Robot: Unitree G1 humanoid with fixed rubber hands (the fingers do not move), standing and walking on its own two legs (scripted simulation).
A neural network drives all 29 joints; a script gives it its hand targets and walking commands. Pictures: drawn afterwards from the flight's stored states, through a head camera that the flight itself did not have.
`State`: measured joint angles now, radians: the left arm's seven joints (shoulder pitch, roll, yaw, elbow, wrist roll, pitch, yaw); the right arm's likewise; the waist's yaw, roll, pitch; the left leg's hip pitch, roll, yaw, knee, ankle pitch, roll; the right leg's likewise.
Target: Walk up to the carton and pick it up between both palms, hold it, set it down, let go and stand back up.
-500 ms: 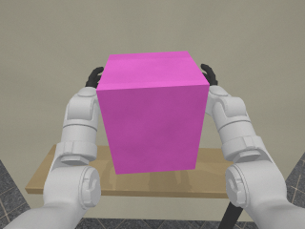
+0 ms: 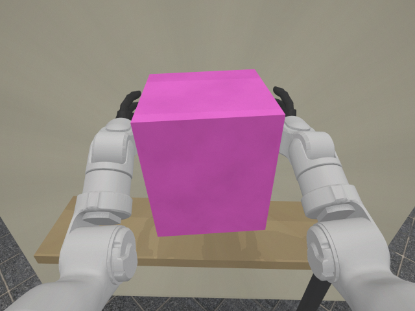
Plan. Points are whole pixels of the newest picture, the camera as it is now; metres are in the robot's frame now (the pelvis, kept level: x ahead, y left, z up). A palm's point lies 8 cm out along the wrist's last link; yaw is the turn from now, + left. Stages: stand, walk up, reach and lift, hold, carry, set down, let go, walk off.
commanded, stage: hold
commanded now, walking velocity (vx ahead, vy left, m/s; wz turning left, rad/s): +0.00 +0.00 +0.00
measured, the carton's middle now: (207, 151) +0.35 +0.01 +0.21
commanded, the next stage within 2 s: none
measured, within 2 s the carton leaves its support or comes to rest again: neither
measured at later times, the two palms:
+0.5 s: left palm (126, 127) +0.36 +0.16 +0.26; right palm (284, 125) +0.37 -0.14 +0.26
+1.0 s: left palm (126, 127) +0.36 +0.16 +0.26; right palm (284, 125) +0.37 -0.14 +0.26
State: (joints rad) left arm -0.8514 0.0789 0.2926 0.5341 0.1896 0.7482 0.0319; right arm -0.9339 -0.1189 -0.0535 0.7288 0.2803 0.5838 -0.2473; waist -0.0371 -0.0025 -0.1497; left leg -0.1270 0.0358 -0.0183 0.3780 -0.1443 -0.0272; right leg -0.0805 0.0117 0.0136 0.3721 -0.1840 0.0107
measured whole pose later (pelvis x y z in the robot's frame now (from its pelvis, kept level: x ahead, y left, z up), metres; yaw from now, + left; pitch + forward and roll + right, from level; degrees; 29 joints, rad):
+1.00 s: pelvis +0.00 +0.00 +0.00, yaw +0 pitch -6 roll +0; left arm -0.85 0.08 0.29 0.53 0.19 0.75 0.03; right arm -0.93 -0.12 -0.05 0.73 0.28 0.58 -0.25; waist -0.04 0.00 -0.15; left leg -0.13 0.04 -0.02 0.38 -0.15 -0.03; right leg -0.08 0.01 0.01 0.37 -0.18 0.01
